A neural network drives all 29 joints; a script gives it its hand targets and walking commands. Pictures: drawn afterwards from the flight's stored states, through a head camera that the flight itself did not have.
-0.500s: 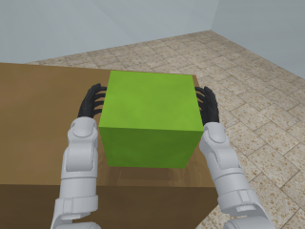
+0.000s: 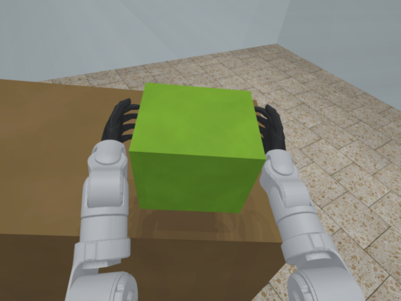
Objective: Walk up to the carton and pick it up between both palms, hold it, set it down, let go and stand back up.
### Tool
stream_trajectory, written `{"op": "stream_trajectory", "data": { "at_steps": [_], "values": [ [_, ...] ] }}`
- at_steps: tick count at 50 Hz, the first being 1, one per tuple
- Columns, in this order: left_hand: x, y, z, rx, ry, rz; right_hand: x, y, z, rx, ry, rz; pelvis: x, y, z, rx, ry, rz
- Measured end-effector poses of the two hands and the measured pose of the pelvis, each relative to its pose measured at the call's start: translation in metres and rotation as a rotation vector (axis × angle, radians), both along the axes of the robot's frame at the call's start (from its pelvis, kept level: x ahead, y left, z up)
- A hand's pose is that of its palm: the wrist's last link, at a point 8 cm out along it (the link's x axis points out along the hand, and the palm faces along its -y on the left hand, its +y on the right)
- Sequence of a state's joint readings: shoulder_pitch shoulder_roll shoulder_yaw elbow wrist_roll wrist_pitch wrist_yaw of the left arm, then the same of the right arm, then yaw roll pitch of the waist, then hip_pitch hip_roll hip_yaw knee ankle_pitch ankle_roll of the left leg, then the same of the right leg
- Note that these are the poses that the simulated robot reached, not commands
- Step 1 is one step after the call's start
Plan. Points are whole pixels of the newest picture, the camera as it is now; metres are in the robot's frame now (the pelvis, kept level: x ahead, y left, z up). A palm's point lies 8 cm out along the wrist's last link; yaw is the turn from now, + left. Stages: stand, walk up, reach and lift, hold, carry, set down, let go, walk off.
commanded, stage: reach and lift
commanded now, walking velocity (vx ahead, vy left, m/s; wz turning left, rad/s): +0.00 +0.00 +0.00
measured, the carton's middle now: (194, 150) +0.39 +0.00 +0.12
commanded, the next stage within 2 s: hold in 0.12 s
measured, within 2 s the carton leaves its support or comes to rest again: neither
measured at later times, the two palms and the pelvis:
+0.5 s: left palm (105, 138) +0.35 +0.17 +0.18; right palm (271, 140) +0.36 -0.14 +0.18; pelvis +0.00 +0.00 +0.00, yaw +0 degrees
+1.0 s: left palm (111, 135) +0.36 +0.16 +0.18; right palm (275, 140) +0.36 -0.14 +0.18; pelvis +0.00 +0.00 +0.00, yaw +0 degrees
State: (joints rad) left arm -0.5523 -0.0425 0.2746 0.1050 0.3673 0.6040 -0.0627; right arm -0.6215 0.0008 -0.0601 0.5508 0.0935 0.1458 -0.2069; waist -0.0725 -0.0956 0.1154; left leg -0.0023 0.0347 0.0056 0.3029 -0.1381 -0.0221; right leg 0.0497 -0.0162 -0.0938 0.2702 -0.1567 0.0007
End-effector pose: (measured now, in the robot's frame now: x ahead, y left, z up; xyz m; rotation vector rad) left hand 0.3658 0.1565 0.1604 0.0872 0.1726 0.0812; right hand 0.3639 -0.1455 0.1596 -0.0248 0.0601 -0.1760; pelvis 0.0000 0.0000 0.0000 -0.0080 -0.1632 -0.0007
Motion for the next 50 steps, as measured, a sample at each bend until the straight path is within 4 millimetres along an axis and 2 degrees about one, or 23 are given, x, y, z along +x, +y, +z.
{"op": "stream_trajectory", "data": {
  "at_steps": [10,19,27,42,50],
  "values": [
    [0.002,-0.001,0.006,0.010,-0.017,-0.004,0.002,-0.001,0.006,0.008,-0.019,0.002,0.001,0.002,0.000,-0.003,-0.001,0.001],
    [-0.008,0.005,0.014,0.003,-0.030,0.021,-0.001,0.005,0.017,0.014,-0.033,0.024,0.003,0.003,-0.001,-0.004,-0.025,-0.001],
    [-0.013,0.011,0.016,-0.003,-0.009,0.037,-0.002,0.011,0.018,0.019,-0.012,0.033,0.000,0.002,-0.001,-0.001,-0.033,0.001],
    [-0.007,0.000,0.018,0.007,-0.002,0.012,-0.003,0.000,0.015,0.024,-0.007,0.012,-0.004,0.001,-0.001,-0.001,-0.025,-0.004],
    [-0.007,0.001,0.019,0.001,-0.011,0.018,-0.002,0.001,0.019,0.016,-0.016,0.017,-0.003,-0.001,-0.001,-0.002,-0.027,-0.005]
  ]
}}
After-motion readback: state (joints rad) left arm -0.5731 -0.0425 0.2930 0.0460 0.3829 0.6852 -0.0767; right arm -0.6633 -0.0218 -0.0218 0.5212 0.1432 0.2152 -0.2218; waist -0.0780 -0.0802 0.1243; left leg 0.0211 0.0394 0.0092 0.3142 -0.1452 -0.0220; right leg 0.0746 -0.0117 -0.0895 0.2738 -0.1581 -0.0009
